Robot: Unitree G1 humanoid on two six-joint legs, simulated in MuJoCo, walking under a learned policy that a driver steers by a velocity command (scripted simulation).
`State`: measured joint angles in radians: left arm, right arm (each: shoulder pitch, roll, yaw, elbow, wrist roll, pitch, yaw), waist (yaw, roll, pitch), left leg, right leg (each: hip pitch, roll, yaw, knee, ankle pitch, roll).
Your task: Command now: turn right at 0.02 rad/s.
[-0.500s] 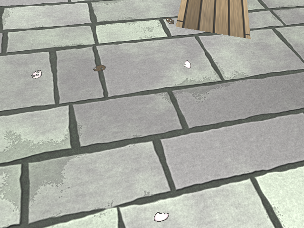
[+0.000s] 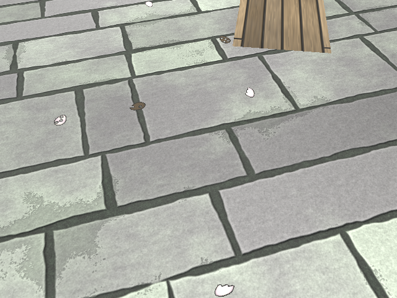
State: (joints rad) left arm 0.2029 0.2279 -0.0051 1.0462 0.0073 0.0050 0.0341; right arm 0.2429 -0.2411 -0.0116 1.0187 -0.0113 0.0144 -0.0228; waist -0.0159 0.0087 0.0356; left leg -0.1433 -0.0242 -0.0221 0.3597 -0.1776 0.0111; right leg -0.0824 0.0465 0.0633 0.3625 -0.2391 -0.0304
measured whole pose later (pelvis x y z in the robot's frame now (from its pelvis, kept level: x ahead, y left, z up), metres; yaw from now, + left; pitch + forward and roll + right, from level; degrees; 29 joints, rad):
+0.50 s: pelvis +0.00 -0.01 +0.00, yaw +0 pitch -1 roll +0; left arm 0.27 0.18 -0.02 1.14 0.01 0.00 0.04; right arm 0.27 -0.18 0.01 1.14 -0.01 0.01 -0.03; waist -0.01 0.00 0.03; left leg -0.17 -0.01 -0.03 0.38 -0.18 0.00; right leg -0.11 0.06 0.05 0.37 -0.24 -0.04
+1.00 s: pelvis +0.04 +0.01 -0.01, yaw +0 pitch +0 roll +0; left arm 0.42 0.19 0.03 1.14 0.02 -0.01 0.03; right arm 0.32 -0.17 -0.01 1.10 -0.03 -0.02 0.00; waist 0.02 -0.02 -0.02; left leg -0.28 -0.01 0.04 0.66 -0.41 0.07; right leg -0.09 0.04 0.06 0.44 -0.34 -0.05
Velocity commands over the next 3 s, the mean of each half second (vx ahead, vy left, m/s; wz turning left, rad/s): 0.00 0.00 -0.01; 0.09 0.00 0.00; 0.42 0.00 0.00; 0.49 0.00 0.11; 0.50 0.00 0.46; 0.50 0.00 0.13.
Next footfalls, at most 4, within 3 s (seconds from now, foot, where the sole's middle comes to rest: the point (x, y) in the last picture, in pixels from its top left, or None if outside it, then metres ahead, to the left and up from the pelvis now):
1.50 right None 0.44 -0.03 -0.78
2.06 left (172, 242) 0.74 0.13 -0.78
2.60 right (187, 168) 1.09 0.08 -0.78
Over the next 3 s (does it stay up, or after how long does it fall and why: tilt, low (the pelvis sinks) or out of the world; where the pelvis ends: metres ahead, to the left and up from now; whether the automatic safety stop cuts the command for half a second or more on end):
stays up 1.10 0.16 0.00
